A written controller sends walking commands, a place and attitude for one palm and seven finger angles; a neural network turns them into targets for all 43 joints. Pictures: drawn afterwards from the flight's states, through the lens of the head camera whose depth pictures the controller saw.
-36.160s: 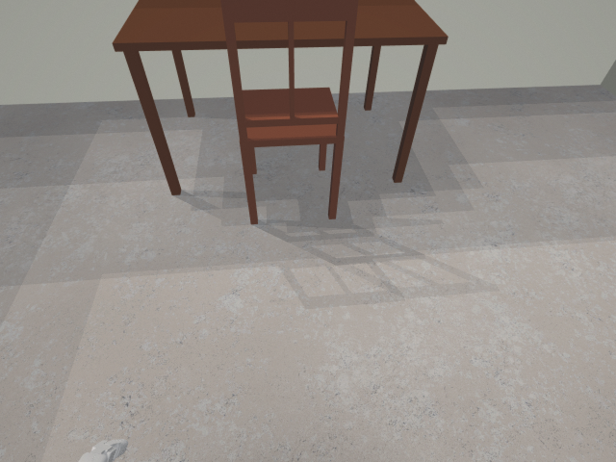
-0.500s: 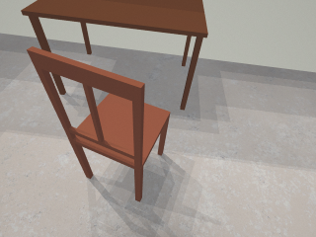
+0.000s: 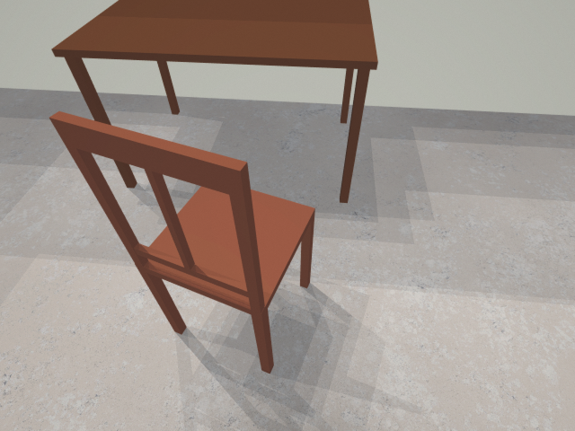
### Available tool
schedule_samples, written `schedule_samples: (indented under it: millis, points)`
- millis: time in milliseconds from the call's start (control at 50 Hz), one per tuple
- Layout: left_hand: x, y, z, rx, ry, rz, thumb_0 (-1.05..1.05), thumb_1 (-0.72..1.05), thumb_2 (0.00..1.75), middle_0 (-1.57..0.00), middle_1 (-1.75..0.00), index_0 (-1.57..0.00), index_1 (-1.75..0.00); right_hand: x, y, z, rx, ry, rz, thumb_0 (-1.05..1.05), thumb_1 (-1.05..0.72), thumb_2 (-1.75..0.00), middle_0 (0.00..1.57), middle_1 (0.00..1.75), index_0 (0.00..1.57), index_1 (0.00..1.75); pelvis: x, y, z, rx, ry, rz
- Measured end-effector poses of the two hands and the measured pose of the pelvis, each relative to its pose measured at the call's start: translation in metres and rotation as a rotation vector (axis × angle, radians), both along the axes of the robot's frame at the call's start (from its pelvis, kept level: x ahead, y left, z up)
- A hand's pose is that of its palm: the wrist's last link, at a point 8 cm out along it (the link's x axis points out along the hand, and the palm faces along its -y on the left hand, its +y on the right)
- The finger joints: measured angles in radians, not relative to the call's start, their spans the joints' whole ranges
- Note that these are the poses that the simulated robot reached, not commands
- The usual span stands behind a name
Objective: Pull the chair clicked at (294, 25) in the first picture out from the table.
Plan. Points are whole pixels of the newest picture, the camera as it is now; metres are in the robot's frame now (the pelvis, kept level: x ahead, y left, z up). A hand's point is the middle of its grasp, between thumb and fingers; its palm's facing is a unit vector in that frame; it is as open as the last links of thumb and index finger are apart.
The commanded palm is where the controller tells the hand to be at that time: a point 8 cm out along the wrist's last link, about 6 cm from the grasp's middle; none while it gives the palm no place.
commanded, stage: let the arm hang, fingers relaxed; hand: left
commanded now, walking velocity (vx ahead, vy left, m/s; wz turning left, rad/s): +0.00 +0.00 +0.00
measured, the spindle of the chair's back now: (173, 223) +0.52 +0.28 -0.08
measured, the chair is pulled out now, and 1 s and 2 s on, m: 0.57 0.57 0.57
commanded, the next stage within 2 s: look to check the result in 0.32 s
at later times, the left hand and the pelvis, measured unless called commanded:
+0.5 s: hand out of the picture +0.00 +0.14 -0.17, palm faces +0.04 -0.99 -0.16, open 7.4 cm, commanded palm none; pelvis +0.01 -0.02 +0.00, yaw +0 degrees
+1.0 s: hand out of the picture -0.01 +0.14 -0.17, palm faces +0.04 -0.99 -0.16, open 7.4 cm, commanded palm none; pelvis +0.01 -0.01 +0.00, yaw +0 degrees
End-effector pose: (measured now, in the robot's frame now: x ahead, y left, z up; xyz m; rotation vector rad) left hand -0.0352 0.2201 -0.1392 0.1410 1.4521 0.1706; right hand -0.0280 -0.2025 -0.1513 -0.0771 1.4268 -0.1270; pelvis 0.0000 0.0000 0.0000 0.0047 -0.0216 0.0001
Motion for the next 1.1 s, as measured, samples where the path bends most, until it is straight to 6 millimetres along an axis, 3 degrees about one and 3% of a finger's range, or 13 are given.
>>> schedule_samples:
  millis: [80,200,640,1100]
  points:
    - [0.027,-0.016,-0.004,-0.026,-0.065,-0.019,0.00,0.91,0.90,-0.20,-0.30,-0.19,-0.30,-0.004,0.000,0.000,0.005,0.006,-0.014,0.00,-0.91,-0.90,0.20,0.30,0.20,0.30,0.001,-0.005,0.000,0.002,-0.005,-0.001]
    - [0.037,-0.017,-0.005,-0.015,-0.076,-0.023,0.02,0.94,0.90,-0.20,-0.30,-0.20,-0.30,-0.009,-0.003,0.001,0.004,0.021,-0.029,0.00,-0.91,-0.90,0.19,0.30,0.20,0.30,0.003,-0.012,0.000,0.002,-0.009,-0.002]
    - [0.021,-0.033,-0.006,-0.045,-0.032,0.007,0.00,0.91,0.90,-0.20,-0.30,-0.19,-0.30,-0.006,-0.012,0.004,-0.014,0.027,-0.025,0.00,-0.91,-0.90,0.19,0.30,0.20,0.30,0.004,-0.017,0.001,-0.001,-0.016,-0.001]
    - [0.024,-0.027,-0.005,-0.037,-0.023,0.002,0.00,0.91,0.90,-0.19,-0.30,-0.19,-0.30,-0.015,-0.005,0.005,-0.007,0.060,-0.039,0.00,-0.91,-0.90,0.19,0.30,0.20,0.30,0.007,-0.014,0.002,-0.002,-0.007,-0.004]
